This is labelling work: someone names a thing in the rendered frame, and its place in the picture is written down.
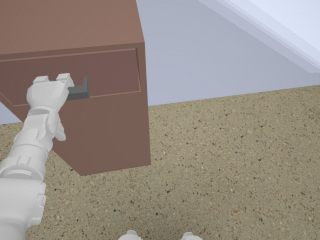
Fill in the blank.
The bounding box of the robot right shin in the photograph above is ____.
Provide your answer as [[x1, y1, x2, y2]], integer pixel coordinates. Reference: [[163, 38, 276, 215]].
[[182, 232, 193, 238]]

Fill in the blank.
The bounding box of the robot left forearm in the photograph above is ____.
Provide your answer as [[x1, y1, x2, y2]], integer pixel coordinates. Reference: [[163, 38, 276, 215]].
[[0, 106, 59, 182]]

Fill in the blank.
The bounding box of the left robot upper arm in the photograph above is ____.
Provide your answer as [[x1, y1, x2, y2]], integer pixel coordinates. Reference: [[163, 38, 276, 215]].
[[0, 178, 47, 240]]

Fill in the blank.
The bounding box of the drawer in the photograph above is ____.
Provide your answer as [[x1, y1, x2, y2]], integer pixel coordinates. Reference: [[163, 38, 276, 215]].
[[0, 48, 140, 106]]

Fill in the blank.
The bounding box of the robot left shin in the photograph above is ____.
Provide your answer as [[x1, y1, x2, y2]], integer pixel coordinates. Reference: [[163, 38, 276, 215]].
[[126, 230, 137, 235]]

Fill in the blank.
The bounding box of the robot shin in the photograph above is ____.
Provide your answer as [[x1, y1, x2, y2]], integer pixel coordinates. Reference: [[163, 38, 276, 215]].
[[126, 230, 137, 235], [182, 232, 193, 238]]

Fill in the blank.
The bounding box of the left robot hand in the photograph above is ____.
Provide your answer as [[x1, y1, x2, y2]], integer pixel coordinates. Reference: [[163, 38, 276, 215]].
[[26, 73, 75, 141]]

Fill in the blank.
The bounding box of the handle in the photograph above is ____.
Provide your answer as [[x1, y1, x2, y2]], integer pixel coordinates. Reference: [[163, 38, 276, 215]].
[[51, 76, 90, 101]]

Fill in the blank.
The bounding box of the cabinet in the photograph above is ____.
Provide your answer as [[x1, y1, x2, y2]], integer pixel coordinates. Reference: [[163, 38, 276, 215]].
[[0, 0, 151, 176]]

